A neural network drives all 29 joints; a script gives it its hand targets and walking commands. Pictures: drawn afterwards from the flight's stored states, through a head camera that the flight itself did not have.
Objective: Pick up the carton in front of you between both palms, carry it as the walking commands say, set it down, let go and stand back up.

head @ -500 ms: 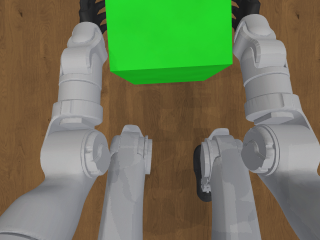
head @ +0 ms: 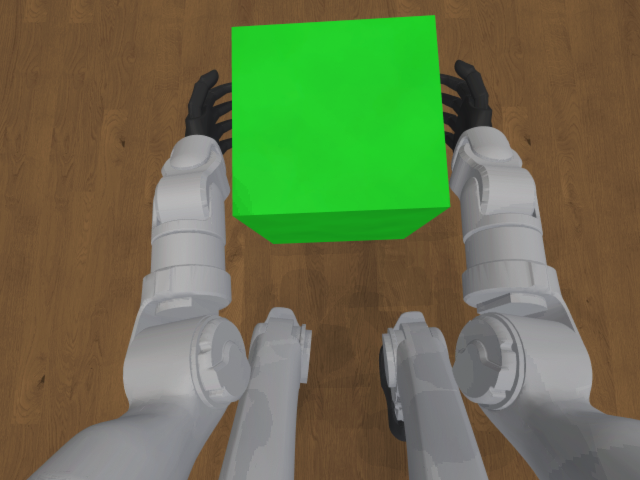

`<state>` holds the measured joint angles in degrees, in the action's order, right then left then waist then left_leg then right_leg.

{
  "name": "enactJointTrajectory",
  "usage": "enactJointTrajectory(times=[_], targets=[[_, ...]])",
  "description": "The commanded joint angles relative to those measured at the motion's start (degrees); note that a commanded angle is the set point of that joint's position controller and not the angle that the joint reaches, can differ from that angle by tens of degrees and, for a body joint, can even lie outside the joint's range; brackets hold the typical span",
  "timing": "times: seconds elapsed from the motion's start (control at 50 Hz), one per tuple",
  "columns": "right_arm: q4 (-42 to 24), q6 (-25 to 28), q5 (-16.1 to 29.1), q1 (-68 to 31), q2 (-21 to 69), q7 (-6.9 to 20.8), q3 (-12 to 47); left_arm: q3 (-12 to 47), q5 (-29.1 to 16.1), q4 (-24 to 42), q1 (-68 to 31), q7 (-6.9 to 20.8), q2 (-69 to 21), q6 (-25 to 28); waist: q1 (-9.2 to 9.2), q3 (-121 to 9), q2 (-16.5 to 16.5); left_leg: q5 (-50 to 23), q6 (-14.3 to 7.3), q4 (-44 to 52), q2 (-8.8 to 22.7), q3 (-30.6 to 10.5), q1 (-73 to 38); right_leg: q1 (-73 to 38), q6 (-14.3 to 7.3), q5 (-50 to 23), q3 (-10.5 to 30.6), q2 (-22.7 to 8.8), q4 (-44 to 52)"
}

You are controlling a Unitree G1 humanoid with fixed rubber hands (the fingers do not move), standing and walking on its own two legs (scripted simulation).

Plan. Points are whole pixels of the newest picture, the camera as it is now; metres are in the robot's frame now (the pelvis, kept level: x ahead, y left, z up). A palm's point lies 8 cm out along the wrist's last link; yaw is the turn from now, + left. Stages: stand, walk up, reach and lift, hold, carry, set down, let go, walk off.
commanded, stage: reach and lift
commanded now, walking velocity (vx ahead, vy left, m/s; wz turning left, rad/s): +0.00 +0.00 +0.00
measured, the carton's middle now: (335, 155) +0.51 +0.03 -0.11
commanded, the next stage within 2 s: none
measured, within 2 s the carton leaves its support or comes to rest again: neither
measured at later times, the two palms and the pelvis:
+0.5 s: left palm (140, 123) +0.43 +0.16 +0.12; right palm (575, 117) +0.44 -0.13 +0.12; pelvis +0.05 +0.00 +0.14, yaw +0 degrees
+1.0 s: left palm out of the picture +0.38 +0.16 +0.26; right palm out of the picture +0.39 -0.14 +0.26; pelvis +0.09 +0.00 +0.25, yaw +1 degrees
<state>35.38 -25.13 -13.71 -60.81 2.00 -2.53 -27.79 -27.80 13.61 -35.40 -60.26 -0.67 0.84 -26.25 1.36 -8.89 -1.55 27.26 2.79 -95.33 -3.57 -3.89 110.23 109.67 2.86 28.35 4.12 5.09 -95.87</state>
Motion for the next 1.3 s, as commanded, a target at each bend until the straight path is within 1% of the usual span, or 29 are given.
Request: enactJointTrajectory(times=[0.0,0.08,0.16,0.26,0.32,0.38,0.56,0.72,0.82,0.92,0.96,1.04,1.1,1.14,1.16,1.18,1.22,1.24,1.28], targets=[[3.3,0.5,11.4,-29.5,63.5,14.9,33.8,34.8,-12.7,-1.6,-31.0,15.2,-64.5,0.9,0.63,-62.9,1.6,-17.2,-0.6,13.9,-5.8,7.8,-44.0,-37.9,-0.7,-15.2,-8.0,5.5,14.5],[3.4,1.8,11.2,-22.6,63.7,15.1,34.3,35.5,-12.0,-1.8,-23.8,14.6,-65.8,2.1,0.38,-55.8,2.8,-19.7,-0.7,18.1,-5.8,6.5,-47.2,-39.2,-0.9,-17.2,-7.0,5.5,18.4],[2.1,3.5,11.4,-18.5,64.0,14.7,35.8,36.5,-11.6,-1.1,-19.2,13.7,-66.5,3.7,0.21,-52.1,3.0,-21.4,-0.9,22.0,-5.8,5.1,-52.0,-43.3,-1.0,-18.4,-5.7,5.3,22.4],[1.9,4.7,10.5,-13.8,64.5,14.3,36.4,36.4,-10.4,-1.3,-14.2,13.0,-67.1,5.1,0.07,-47.0,2.0,-18.5,-1.3,27.8,-5.6,3.8,-57.3,-49.0,-1.3,-16.1,-4.4,5.0,28.4],[2.5,4.5,9.3,-10.9,64.8,14.3,35.9,35.7,-9.3,-2.1,-11.2,13.0,-67.3,5.0,0.07,-42.7,1.3,-15.7,-1.7,31.8,-5.4,3.2,-60.1,-52.3,-1.5,-13.9,-3.9,4.6,32.4],[2.4,4.0,8.6,-8.0,65.3,14.3,36.2,36.2,-9.0,-1.8,-8.8,13.1,-67.5,4.7,-0.09,-39.8,0.9,-14.5,-2.0,35.6,-5.0,2.5,-63.5,-56.7,-1.7,-13.4,-3.3,4.1,36.1],[-0.5,3.6,8.9,-0.3,66.5,14.6,39.4,39.6,-9.3,1.8,-1.6,13.9,-68.5,4.2,-0.37,-33.2,1.6,-17.8,-2.2,45.7,-4.1,1.0,-75.8,-71.2,-2.4,-17.8,-1.0,2.9,46.5],[-3.5,0.7,9.1,9.1,66.3,14.9,41.7,41.6,-9.6,4.5,7.3,14.3,-67.9,1.4,-0.94,-24.3,1.7,-22.5,-2.1,55.6,-3.2,-0.2,-87.3,-84.3,-2.6,-23.0,0.2,1.4,56.8],[-7.2,-1.9,10.1,14.2,65.4,15.0,44.1,43.2,-10.4,7.7,12.4,14.3,-67.0,-1.2,-1.11,-18.5,1.9,-27.2,-2.2,61.9,-2.8,-0.7,-95.4,-92.3,-2.3,-27.7,0.8,0.5,63.4],[-11.8,-5.1,11.3,17.7,64.0,15.1,46.8,45.6,-11.3,11.2,16.3,14.2,-66.0,-4.2,-1.31,-12.6,1.0,-28.4,-2.2,67.4,-2.4,-0.8,-101.7,-98.7,-2.0,-29.1,0.6,0.1,69.1],[-12.9,-6.5,11.5,18.9,63.6,15.3,46.8,46.4,-11.6,13.0,16.8,14.3,-65.5,-5.5,-1.71,-10.0,0.5,-27.1,-2.2,69.2,-2.2,-0.9,-102.7,-100.0,-2.0,-28.1,0.6,0.1,70.8],[-11.7,-8.9,9.7,18.8,61.7,15.8,42.8,42.9,-9.8,12.3,16.7,14.4,-63.6,-7.5,-1.72,-1.3,0.4,-19.4,-2.9,72.0,-1.7,-0.3,-101.5,-99.0,-2.4,-20.3,0.1,-0.3,73.6],[-9.4,-9.2,8.6,15.9,61.5,16.7,39.3,39.7,-8.2,10.2,14.3,15.0,-63.4,-7.9,-1.18,2.1,1.3,-12.9,-3.3,72.9,-1.4,0.2,-100.3,-97.7,-3.0,-13.9,-0.3,-0.7,74.2],[-7.8,-8.7,8.0,12.6,61.8,17.3,37.8,38.5,-7.4,9.2,10.9,15.3,-64.0,-7.3,-1.09,2.4,1.8,-10.1,-3.5,72.7,-1.2,0.4,-100.2,-96.8,-3.3,-10.8,-0.5,-0.9,74.0],[-8.2,-8.2,8.3,10.9,62.4,17.6,38.2,38.9,-7.7,9.7,9.2,15.5,-64.7,-7.0,-1.11,1.1,2.0,-9.8,-3.5,72.5,-1.2,0.4,-100.5,-97.0,-3.4,-10.6,-0.4,-1.0,73.7],[-9.0,-7.9,8.9,9.5,63.3,17.8,39.5,40.5,-8.6,10.8,7.4,15.7,-65.8,-6.6,-1.22,-0.9,2.1,-10.4,-3.4,72.2,-1.2,0.3,-101.4,-97.6,-3.5,-11.1,-0.4,-1.0,73.4],[-11.4,-7.3,10.3,7.0,64.9,18.0,42.1,43.4,-10.4,13.6,4.6,15.8,-67.6,-6.2,-1.2,-6.5,2.4,-13.5,-3.1,71.4,-1.3,0.1,-103.8,-99.3,-3.5,-14.1,-0.4,-0.7,72.4],[-11.7,-7.3,10.4,6.5,65.0,18.0,42.6,43.8,-10.7,13.9,4.2,15.8,-67.9,-6.3,-1.21,-8.2,2.5,-14.6,-3.0,71.3,-1.3,0.0,-104.5,-99.8,-3.5,-15.1,-0.4,-0.6,72.2],[-10.7,-7.6,9.2,7.2,63.6,17.9,41.5,42.6,-9.9,12.1,5.4,15.6,-67.5,-6.8,-1.51,-7.7,2.4,-14.4,-2.8,71.9,-1.3,0.1,-104.5,-99.8,-3.4,-14.7,-0.4,-0.4,72.7]])
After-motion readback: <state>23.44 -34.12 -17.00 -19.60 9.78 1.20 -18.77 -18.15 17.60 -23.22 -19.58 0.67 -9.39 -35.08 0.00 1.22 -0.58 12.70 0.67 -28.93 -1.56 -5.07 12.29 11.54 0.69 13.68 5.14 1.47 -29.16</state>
